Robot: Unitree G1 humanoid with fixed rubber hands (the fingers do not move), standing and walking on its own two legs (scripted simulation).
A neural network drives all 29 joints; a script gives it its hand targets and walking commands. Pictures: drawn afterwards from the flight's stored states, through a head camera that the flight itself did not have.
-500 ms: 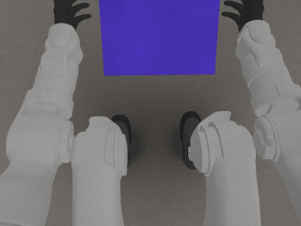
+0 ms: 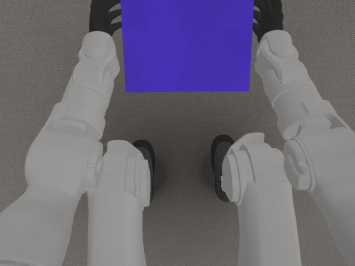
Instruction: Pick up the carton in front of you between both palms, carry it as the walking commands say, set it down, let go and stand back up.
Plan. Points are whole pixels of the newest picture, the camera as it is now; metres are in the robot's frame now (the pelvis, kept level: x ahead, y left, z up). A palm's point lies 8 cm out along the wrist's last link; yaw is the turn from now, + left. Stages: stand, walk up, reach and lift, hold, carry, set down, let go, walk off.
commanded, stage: reach and lift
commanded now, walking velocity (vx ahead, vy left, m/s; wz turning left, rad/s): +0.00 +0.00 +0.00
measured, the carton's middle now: (184, 43) +0.50 -0.01 -0.25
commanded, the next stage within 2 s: none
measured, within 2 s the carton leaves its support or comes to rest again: leaves its support in 0.26 s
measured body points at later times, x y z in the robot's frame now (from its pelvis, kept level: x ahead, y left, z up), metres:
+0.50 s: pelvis +0.00 +0.00 +0.01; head +0.29 +0.00 +0.35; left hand +0.52 +0.14 -0.09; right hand +0.51 -0.16 -0.09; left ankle +0.12 +0.13 -0.34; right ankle +0.12 -0.13 -0.34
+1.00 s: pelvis +0.03 +0.00 +0.15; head +0.25 +0.00 +0.54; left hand +0.49 +0.14 +0.08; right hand +0.48 -0.16 +0.08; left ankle +0.12 +0.13 -0.34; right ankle +0.12 -0.13 -0.34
